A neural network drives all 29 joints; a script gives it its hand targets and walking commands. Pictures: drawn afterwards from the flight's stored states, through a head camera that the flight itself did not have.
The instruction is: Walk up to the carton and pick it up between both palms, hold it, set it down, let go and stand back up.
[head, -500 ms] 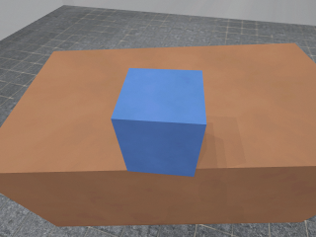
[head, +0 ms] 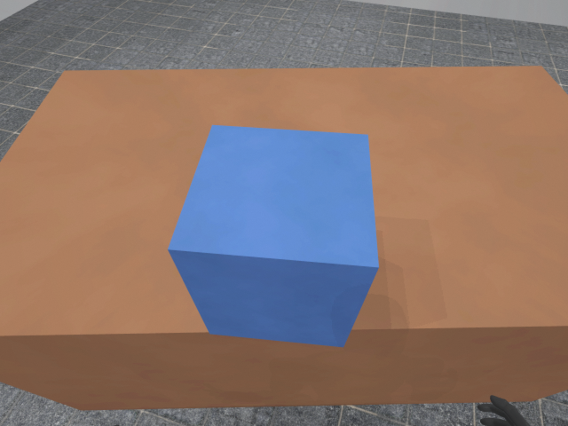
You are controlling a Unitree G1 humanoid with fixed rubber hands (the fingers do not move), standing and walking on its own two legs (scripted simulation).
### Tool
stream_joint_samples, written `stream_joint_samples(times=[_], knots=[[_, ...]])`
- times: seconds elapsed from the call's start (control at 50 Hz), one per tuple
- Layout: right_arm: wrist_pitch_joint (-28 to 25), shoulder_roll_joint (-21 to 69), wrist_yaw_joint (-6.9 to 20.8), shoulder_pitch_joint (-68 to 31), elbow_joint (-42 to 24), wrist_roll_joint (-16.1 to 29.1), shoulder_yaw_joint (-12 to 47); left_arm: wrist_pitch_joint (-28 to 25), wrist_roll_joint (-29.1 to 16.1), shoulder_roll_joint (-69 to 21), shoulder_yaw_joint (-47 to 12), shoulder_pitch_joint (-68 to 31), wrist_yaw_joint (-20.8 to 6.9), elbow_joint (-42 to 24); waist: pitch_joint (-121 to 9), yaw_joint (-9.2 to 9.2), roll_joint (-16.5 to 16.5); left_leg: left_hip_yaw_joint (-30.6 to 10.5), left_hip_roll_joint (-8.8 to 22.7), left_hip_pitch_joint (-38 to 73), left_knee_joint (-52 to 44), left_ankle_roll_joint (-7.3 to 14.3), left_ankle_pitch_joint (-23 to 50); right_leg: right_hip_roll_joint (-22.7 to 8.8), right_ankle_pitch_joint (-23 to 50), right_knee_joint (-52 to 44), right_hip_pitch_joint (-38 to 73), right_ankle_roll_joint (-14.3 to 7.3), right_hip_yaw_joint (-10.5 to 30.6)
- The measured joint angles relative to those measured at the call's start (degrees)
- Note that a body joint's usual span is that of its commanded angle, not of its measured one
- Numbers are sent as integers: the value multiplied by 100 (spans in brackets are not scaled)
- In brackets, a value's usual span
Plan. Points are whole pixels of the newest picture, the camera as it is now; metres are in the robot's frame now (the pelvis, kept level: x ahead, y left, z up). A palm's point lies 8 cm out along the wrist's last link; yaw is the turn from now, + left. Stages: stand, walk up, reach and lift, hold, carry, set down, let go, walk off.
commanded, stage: walk up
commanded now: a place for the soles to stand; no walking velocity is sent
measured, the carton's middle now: (282, 243) +0.36 +0.05 +0.05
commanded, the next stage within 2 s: reach and lift in 1.86 s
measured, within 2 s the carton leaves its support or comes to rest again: neither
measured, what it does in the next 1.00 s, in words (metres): stands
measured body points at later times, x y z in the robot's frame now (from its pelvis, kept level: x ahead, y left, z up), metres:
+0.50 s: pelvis +0.00 -0.01 +0.01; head +0.01 -0.01 +0.46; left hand +0.09 +0.30 -0.11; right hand +0.09 -0.31 -0.11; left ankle +0.03 +0.13 -0.73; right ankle -0.05 -0.11 -0.73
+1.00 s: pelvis -0.02 +0.00 +0.02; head -0.01 +0.01 +0.47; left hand +0.05 +0.31 -0.11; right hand +0.07 -0.30 -0.11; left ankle +0.03 +0.13 -0.73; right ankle -0.05 -0.11 -0.73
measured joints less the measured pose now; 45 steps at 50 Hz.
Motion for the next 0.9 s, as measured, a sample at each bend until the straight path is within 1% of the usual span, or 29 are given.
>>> stream_joint_samples(times=[0.06, 0.16, 0.24, 0.28, 0.54, 0.62, 0.72, 0.82, 0.9], knots=[[-32, -11, 50, -115, 47, 73, 38, -114, -15, 35, -46, -130, -28, 104, -50, -19, 60, -49, 39, 97, -184, -60, 76, 52, 16, -307, 172, -53, -55], [11, -149, 25, -281, 291, 137, 32, -179, -92, -14, -102, -343, -25, 159, -133, 0, 204, -76, 22, 239, -360, -57, 140, 45, 44, -508, 341, -63, -90], [24, -198, 25, -316, 495, 124, 38, -153, -108, -9, -143, -447, -20, 246, -207, -32, 270, -127, 21, 269, -421, -63, 176, 54, 97, -629, 418, -69, -143], [33, -188, 28, -332, 619, 101, 33, -149, -109, -5, -135, -498, -17, 314, -200, -26, 248, -107, 4, 322, -498, -67, 220, 35, 104, -614, 420, -76, -128], [32, -98, 44, -120, 1308, 105, 0, -180, -105, -147, -93, -550, -45, 914, -252, -146, 226, -123, -3, 458, -987, -67, 600, 43, 423, -1000, 512, -82, -153], [21, -51, 61, -48, 1470, 130, 6, -200, -97, -194, -61, -524, -39, 1068, -275, -156, 203, -121, -6, 490, -1096, -55, 685, 43, 505, -1108, 542, -69, -154], [-14, -21, 52, -13, 1567, 133, -9, -214, -90, -229, -48, -538, -30, 1212, -267, -167, 206, -122, -21, 528, -1213, -36, 776, 32, 606, -1235, 587, -48, -159], [-26, 15, 54, -47, 1618, 117, -24, -231, -89, -211, -31, -525, -5, 1302, -306, -127, 198, -106, -32, 526, -1258, -16, 825, 19, 649, -1254, 566, -30, -146], [-26, 30, 70, -112, 1601, 110, -39, -225, -91, -209, -14, -514, -22, 1347, -337, -133, 208, -117, -58, 481, -1325, -2, 885, -4, 673, -1268, 505, -15, -160]])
